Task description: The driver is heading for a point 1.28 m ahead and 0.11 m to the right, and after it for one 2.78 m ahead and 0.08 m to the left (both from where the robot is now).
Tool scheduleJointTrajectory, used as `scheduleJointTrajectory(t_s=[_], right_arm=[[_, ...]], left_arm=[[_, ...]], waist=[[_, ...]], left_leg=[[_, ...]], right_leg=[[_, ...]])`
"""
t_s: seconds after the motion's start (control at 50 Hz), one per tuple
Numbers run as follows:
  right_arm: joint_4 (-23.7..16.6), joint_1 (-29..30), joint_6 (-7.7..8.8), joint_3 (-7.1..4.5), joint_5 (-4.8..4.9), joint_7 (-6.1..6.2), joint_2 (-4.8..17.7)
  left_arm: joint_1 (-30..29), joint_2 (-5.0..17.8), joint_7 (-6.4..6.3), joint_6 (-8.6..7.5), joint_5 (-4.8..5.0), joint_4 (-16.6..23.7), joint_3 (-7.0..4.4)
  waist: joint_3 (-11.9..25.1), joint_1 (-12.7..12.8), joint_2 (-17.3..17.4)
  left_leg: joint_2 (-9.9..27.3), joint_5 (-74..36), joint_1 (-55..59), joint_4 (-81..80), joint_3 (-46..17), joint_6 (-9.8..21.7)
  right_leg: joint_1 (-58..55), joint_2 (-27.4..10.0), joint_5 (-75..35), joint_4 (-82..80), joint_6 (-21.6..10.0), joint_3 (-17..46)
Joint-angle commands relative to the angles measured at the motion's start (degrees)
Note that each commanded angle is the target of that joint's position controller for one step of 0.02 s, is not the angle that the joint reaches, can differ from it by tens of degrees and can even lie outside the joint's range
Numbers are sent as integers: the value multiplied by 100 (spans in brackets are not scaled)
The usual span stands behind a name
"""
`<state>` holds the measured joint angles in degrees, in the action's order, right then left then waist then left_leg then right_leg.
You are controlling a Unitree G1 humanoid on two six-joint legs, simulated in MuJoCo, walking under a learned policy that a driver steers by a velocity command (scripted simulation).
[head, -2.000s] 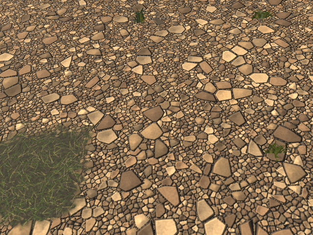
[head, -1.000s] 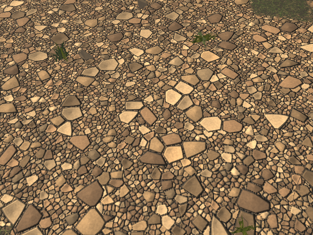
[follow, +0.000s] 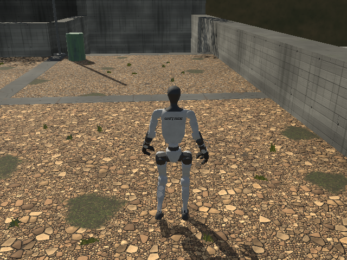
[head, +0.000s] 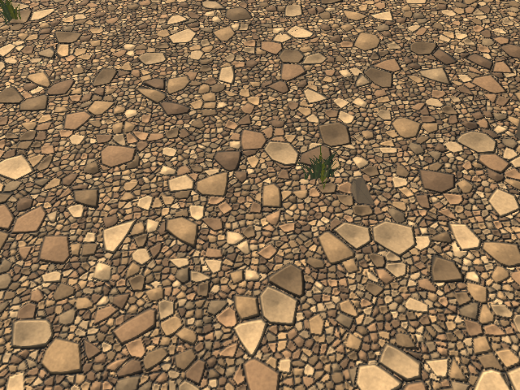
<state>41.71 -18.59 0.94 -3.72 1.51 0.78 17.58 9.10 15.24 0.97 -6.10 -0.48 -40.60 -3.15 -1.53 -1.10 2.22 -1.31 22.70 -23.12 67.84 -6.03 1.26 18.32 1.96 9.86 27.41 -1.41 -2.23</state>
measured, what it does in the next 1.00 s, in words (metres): walks ahead: left foot, then right foot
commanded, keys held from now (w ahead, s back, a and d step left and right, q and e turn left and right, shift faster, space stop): w+q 0.14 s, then w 0.20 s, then w+e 0.66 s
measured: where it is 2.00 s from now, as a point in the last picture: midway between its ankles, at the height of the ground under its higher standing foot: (260, 272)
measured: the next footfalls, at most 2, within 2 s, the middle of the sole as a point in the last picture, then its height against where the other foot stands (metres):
left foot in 0.38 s outside the picture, level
right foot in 0.92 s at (280, 321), level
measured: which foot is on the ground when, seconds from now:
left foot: up 0.00-0.36, down 0.38-0.94, up 0.96-1.00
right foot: down 0.00-0.40, up 0.42-0.90, down 0.92-1.00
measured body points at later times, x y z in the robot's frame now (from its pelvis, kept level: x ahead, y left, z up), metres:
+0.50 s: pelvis +0.26 +0.08 +0.00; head +0.30 +0.10 +0.45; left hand +0.26 +0.36 -0.14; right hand +0.48 -0.15 -0.08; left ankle +0.31 +0.17 -0.73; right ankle +0.17 -0.10 -0.64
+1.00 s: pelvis +0.55 +0.06 -0.02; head +0.59 +0.05 +0.43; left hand +0.75 +0.30 -0.11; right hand +0.58 -0.23 -0.14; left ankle +0.37 +0.20 -0.64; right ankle +0.63 -0.02 -0.73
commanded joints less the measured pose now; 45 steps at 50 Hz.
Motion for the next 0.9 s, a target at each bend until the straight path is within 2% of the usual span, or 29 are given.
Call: scheduleJointTrajectory(t_s=[0.02, 0.04, 0.1, 0.18, 0.22, 0.28, 0.32, 0.34, 0.36, 0.38, 0.4, 0.42, 0.44, 0.46, 0.48, 0.5, 0.52, 0.54, 0.58, 0.64, 0.68, 0.72, 0.78, 0.82, 0.86, 0.88, 0.9], right_arm=[[-559, 181, 41, -181, 26, -45, 518], [-594, 226, 15, -163, 32, -61, 414], [-769, 566, -14, -110, -15, -82, 268], [-870, 1070, 76, -27, -30, -198, 117], [-968, 1461, 131, 33, -40, -258, 15], [-1148, 1875, 168, 40, -25, -332, 76], [-1201, 1850, 175, -17, -58, -359, 225], [-1154, 1583, 167, -87, -88, -353, 363], [-957, 877, 161, -204, -108, -326, 553], [-673, -44, 140, -357, -116, -247, 856], [-543, -800, 124, -485, -247, -148, 1488], [-590, -794, 149, -401, -184, -136, 1329], [-568, -495, 193, -270, -182, -164, 949], [-511, -180, 231, -210, -156, -169, 772], [-448, 155, 274, -154, -148, -190, 566], [-446, 436, 336, -89, -164, -213, 304], [-425, 575, 396, -110, -199, -210, 350], [-377, 649, 469, -123, -200, -214, 302], [-240, 695, 558, -151, -250, -185, 337], [-48, 541, 582, -170, -284, -107, 383], [14, 532, 567, -182, -266, -66, 476], [112, 390, 537, -209, -230, -28, 585], [305, 81, 424, -254, -152, 2, 692], [383, -2, 313, -281, -99, 22, 761], [368, 98, 213, -317, -79, 68, 914], [346, 148, 161, -335, -66, 99, 996], [323, 219, 111, -340, -59, 122, 1049]], left_arm=[[276, 554, -47, -55, -13, 139, -156], [306, 565, -50, -77, 17, 81, -165], [386, 798, -66, -91, 33, -69, -246], [479, 943, -73, -25, 50, -226, -267], [692, 1022, -67, 16, 96, -360, -272], [986, 1175, -50, 103, 206, -578, -306], [1007, 1297, -64, 174, 260, -677, -329], [980, 1380, -83, 206, 276, -710, -341], [937, 1369, -100, 248, 299, -765, -308], [967, 1204, -122, 244, 264, -776, -215], [1282, 604, -68, 169, 113, -527, 10], [1417, 520, -30, 56, 142, -631, 69], [920, 1084, 4, 16, 352, -519, -119], [582, 1044, 6, 6, 398, -387, -115], [479, 940, -25, 28, 294, -397, -115], [551, 900, -58, 121, 218, -484, -149], [882, 780, -53, 209, 234, -556, -138], [1024, 667, -60, 285, 234, -632, -117], [889, 581, -86, 378, 251, -611, -128], [460, 498, -77, 372, 205, -457, -119], [171, 411, -5, 332, 181, -370, -79], [-239, 317, 72, 316, 160, -225, -21], [-735, 288, 184, 309, 158, 48, 21], [-905, 323, 268, 306, 160, 223, 16], [-741, 463, 318, 329, 171, 316, -55], [-444, 591, 317, 354, 179, 299, -127], [170, 811, 293, 372, 196, 188, -250]], waist=[[106, 213, -887], [74, 207, -889], [-26, 234, -645], [-89, 404, -512], [-201, 542, -457], [-362, 580, -491], [-258, 397, -626], [-13, 176, -750], [413, -289, -727], [941, -735, -650], [1892, -744, 486], [2694, -630, 880], [1896, -705, 441], [1102, -519, 389], [669, -296, 198], [385, -100, 221], [416, 98, 549], [359, 164, 454], [120, 232, 237], [-98, 128, 104], [-166, 38, 70], [-308, -132, -17], [-483, -319, -102], [-474, -313, -58], [-184, -101, 145], [71, 101, 273], [426, 461, 301]], left_leg=[[711, -513, -1485, 20, -155, -80], [736, -555, -1528, -85, -81, -105], [820, -976, -1877, -697, -25, -196], [735, -2051, -1610, -2021, 219, -156], [617, -2284, -1379, -2636, 432, -82], [499, -2010, -1321, -3207, 574, 84], [313, -1520, -997, -3461, 738, 274], [135, -1338, -477, -3563, 879, 393], [-32, -1585, 648, -3888, 1005, 565], [86, -1882, 2225, -3871, 799, 731], [1728, -1515, 4629, -3803, -1538, 1476], [2566, -1229, 4845, -4654, -3508, 1932], [2367, -1114, 4179, -4807, -2705, 1618], [2108, -1345, 3333, -4928, -1768, 1381], [1836, -1531, 2623, -5138, -1213, 1210], [1540, -1704, 2127, -5392, -715, 995], [1594, -1807, 1747, -5629, -508, 1060], [1571, -2020, 1533, -5805, -315, 1115], [1518, -2235, 1331, -6021, 155, 1077], [1432, -2669, 1556, -6088, 734, 970], [1354, -2690, 1636, -6146, 1085, 867], [1428, -2715, 1799, -6216, 1294, 826], [1638, -3039, 2475, -6020, 1476, 794], [1756, -3674, 2924, -5703, 1580, 731], [1765, -5494, 3143, -5054, 1738, 602], [1745, -6448, 3183, -4504, 1791, 531], [1655, -6905, 3019, -3606, 1853, 434]], right_leg=[[-1307, -1616, -30, -1601, -787, 1676], [-1260, -1606, -250, -1686, -837, 1425], [-1356, -1712, -877, -1870, -973, 903], [-1451, -1530, -1411, -1921, -872, 117], [-1503, -1531, -1467, -1954, -847, -102], [-1962, -1752, -1739, -1863, -825, -150], [-2293, -1862, -2904, -1473, -749, -229], [-2367, -1846, -3895, -1022, -674, -328], [-2136, -1697, -4535, -157, -546, -485], [-1280, -1440, -4036, 1002, -356, -567], [1025, -733, -1193, 3310, 15, -601], [1782, -103, 2423, 4542, 86, 484], [2271, -395, 2242, 4883, 23, 912], [2390, -667, 1771, 4624, -18, 745], [2256, -865, 1324, 4239, 14, 676], [1961, -1010, 901, 3994, 15, 718], [1580, -1071, 595, 3989, 99, 753], [1442, -1087, 467, 3976, 174, 742], [1629, -1075, 137, 3776, 258, 822], [2081, -989, -711, 2914, 306, 930], [1982, -919, -1304, 2147, 267, 743], [1957, -866, -1577, 1586, 201, 481], [2260, -807, -1371, 1067, 35, 273], [2346, -708, -928, 882, -109, 83], [1828, -383, -366, 850, -321, -255], [1366, -160, -54, 914, -449, -425], [554, 73, 80, 853, -612, -507]])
